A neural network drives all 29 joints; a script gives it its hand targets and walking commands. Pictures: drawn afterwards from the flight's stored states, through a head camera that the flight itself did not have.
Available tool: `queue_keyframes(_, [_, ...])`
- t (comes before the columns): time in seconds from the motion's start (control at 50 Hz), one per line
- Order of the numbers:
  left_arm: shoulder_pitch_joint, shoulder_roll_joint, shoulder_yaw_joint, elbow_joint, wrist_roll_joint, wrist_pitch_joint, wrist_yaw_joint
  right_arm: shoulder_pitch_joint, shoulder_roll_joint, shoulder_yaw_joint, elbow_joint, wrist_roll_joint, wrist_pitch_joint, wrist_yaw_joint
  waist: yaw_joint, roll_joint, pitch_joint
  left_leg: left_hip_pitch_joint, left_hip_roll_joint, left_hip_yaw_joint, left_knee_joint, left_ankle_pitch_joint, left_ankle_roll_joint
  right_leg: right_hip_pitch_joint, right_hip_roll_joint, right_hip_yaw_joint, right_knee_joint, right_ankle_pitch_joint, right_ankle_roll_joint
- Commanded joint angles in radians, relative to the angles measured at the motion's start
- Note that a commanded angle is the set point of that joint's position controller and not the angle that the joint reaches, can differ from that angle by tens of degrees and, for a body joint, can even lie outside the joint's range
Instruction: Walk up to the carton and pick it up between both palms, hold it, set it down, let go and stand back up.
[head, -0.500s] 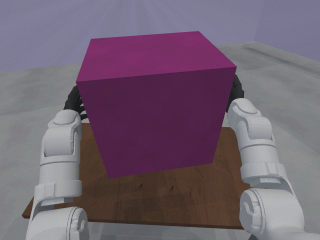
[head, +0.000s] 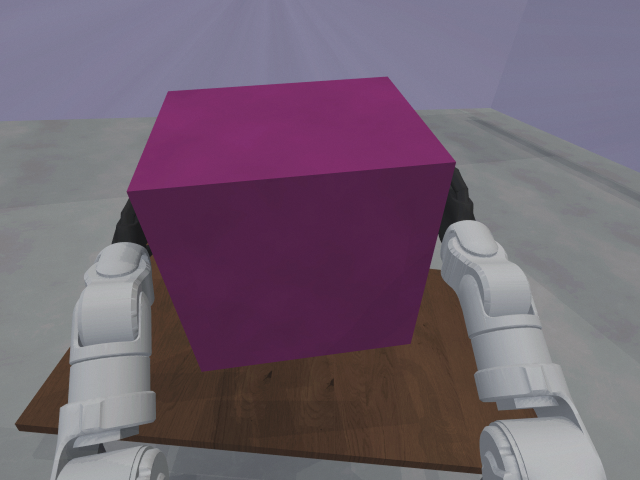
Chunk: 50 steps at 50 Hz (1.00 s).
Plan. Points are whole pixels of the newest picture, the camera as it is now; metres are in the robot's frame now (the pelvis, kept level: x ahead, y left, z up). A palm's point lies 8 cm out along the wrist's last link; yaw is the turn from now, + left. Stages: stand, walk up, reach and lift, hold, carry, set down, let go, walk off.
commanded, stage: hold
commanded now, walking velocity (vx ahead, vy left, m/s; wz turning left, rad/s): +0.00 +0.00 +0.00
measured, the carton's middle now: (295, 223) +0.41 +0.04 +0.19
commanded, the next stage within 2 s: none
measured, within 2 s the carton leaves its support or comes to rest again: neither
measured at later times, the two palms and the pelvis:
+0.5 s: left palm (171, 242) +0.36 +0.19 +0.18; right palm (464, 249) +0.37 -0.19 +0.19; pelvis +0.01 -0.01 +0.00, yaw +0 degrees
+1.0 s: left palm (157, 219) +0.34 +0.19 +0.23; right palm (476, 218) +0.36 -0.19 +0.24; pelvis -0.01 +0.00 +0.00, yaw +0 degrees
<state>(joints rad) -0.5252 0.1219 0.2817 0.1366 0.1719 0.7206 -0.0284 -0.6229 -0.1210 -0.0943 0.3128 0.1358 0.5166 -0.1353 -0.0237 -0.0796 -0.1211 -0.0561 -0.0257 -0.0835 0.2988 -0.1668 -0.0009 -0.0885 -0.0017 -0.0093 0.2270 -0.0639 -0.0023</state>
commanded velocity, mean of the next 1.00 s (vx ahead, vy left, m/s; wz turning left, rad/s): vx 0.00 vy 0.00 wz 0.00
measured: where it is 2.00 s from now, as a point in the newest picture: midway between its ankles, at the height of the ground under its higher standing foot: outside the picture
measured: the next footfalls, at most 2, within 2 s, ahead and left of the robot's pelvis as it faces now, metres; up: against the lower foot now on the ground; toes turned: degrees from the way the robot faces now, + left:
none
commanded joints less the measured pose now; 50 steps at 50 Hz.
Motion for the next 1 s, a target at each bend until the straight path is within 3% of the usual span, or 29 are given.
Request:
queue_keyframes(0.0, [-0.901, -0.583, -0.495, -0.145, -0.157, -0.056, -0.24, -0.663, 0.376, 0.145, 0.111, 0.072, -0.029, 0.222, -0.192, 0.311, -0.145, -0.252, 0.031, 0.004, -0.128, -0.079, -0.079, 0.3, 0.06, -0.035, 0.07, -0.001, -0.046])
queue_keyframes(0.04, [-0.897, -0.586, -0.474, -0.075, -0.137, -0.053, -0.248, -0.686, 0.369, 0.115, 0.158, 0.049, -0.03, 0.236, -0.201, 0.298, -0.132, -0.288, 0.038, 0.003, -0.152, -0.148, -0.064, 0.324, 0.061, -0.035, 0.074, -0.009, -0.046])
queue_keyframes(0.1, [-0.858, -0.563, -0.417, 0.02, -0.117, -0.052, -0.264, -0.701, 0.371, 0.082, 0.191, 0.012, -0.031, 0.243, -0.2, 0.224, -0.108, -0.301, 0.029, 0.019, -0.166, -0.182, -0.04, 0.331, 0.054, -0.027, 0.054, -0.036, -0.041])
queue_keyframes(0.22, [-0.803, -0.484, -0.269, 0.042, -0.113, -0.083, -0.269, -0.732, 0.447, 0.167, 0.123, 0.019, -0.039, 0.235, -0.108, 0.048, -0.189, -0.225, -0.012, 0.058, -0.13, -0.022, 0.004, 0.334, 0.041, -0.013, 0.024, -0.008, -0.028])
queue_keyframes(0.28, [-0.778, -0.448, -0.233, -0.015, -0.13, -0.109, -0.252, -0.735, 0.503, 0.259, 0.019, 0.053, -0.053, 0.221, -0.061, -0.024, -0.287, -0.187, -0.033, 0.075, -0.101, 0.093, 0.022, 0.372, 0.039, -0.005, 0.028, 0.075, -0.011])
queue_keyframes(0.38, [-0.749, -0.433, -0.294, -0.175, -0.203, -0.158, -0.224, -0.733, 0.583, 0.43, -0.256, 0.132, -0.083, 0.179, -0.037, -0.096, -0.454, -0.175, -0.063, 0.085, -0.059, 0.22, 0.034, 0.477, 0.025, 0.01, 0.069, 0.341, 0.037])
queue_keyframes(0.42, [-0.739, -0.451, -0.345, -0.263, -0.235, -0.173, -0.213, -0.706, 0.613, 0.483, -0.356, 0.162, -0.095, 0.159, -0.038, -0.091, -0.5, -0.173, -0.072, 0.081, -0.048, 0.249, 0.027, 0.509, 0.018, 0.014, 0.089, 0.455, 0.053])
queue_keyframes(0.46, [-0.746, -0.468, -0.389, -0.353, -0.254, -0.181, -0.203, -0.656, 0.624, 0.5, -0.404, 0.18, -0.097, 0.142, -0.054, -0.05, -0.518, -0.161, -0.076, 0.073, -0.039, 0.264, 0.014, 0.511, 0.017, 0.013, 0.103, 0.513, 0.057])
queue_keyframes(0.52, [-0.807, -0.482, -0.447, -0.451, -0.271, -0.18, -0.191, -0.592, 0.595, 0.462, -0.388, 0.183, -0.087, 0.135, -0.093, 0.056, -0.499, -0.124, -0.069, 0.059, -0.031, 0.278, -0.018, 0.453, 0.026, -0.001, 0.102, 0.463, 0.041])
queue_keyframes(0.58, [-0.817, -0.485, -0.49, -0.418, -0.258, -0.144, -0.198, -0.552, 0.513, 0.367, -0.28, 0.151, -0.065, 0.144, -0.143, 0.148, -0.386, -0.094, -0.051, 0.045, -0.029, 0.266, -0.046, 0.354, 0.039, -0.02, 0.073, 0.299, 0.014])
queue_keyframes(0.66, [-0.798, -0.529, -0.512, -0.304, -0.215, -0.08, -0.229, -0.562, 0.429, 0.258, -0.107, 0.117, -0.042, 0.168, -0.173, 0.231, -0.221, -0.121, -0.02, 0.029, -0.048, 0.182, -0.081, 0.298, 0.044, -0.026, 0.051, 0.139, -0.025])
queue_keyframes(0.74, [-0.879, -0.574, -0.495, -0.18, -0.159, -0.052, -0.247, -0.647, 0.379, 0.16, 0.067, 0.079, -0.031, 0.211, -0.189, 0.294, -0.145, -0.223, 0.024, 0.008, -0.112, -0.028, -0.082, 0.296, 0.059, -0.036, 0.065, 0.009, -0.044])
queue_keyframes(0.8, [-0.89, -0.578, -0.464, -0.071, -0.126, -0.047, -0.257, -0.694, 0.363, 0.112, 0.151, 0.046, -0.03, 0.234, -0.199, 0.29, -0.122, -0.287, 0.038, 0.004, -0.154, -0.15, -0.061, 0.326, 0.062, -0.038, 0.073, -0.019, -0.045])
queue_keyframes(0.86, [-0.852, -0.557, -0.406, 0.02, -0.104, -0.047, -0.27, -0.708, 0.368, 0.081, 0.185, 0.01, -0.032, 0.243, -0.194, 0.224, -0.097, -0.304, 0.03, 0.02, -0.17, -0.195, -0.036, 0.332, 0.055, -0.03, 0.057, -0.049, -0.04])
queue_keyframes(0.98, [-0.806, -0.482, -0.263, 0.038, -0.099, -0.08, -0.269, -0.737, 0.443, 0.16, 0.133, 0.016, -0.044, 0.24, -0.107, 0.054, -0.184, -0.23, -0.008, 0.058, -0.136, -0.037, 0.006, 0.336, 0.044, -0.017, 0.029, -0.018, -0.028])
